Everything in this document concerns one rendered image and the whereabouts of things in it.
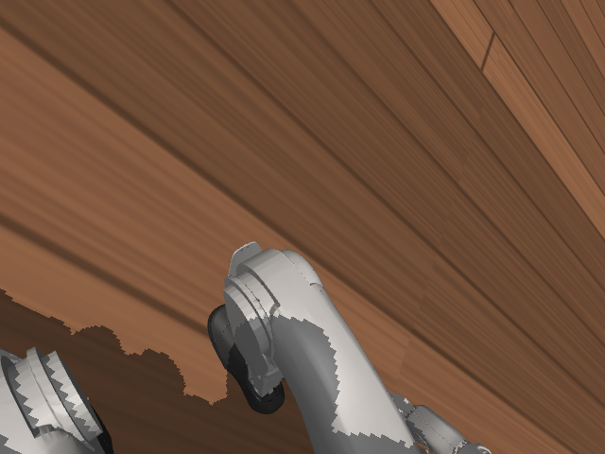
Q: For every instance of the right robot foot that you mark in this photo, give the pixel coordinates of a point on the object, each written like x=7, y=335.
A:
x=221, y=337

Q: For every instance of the left robot foot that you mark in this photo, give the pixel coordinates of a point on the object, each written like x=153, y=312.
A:
x=104, y=438

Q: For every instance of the right robot hand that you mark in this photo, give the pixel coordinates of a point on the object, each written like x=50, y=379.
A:
x=429, y=429

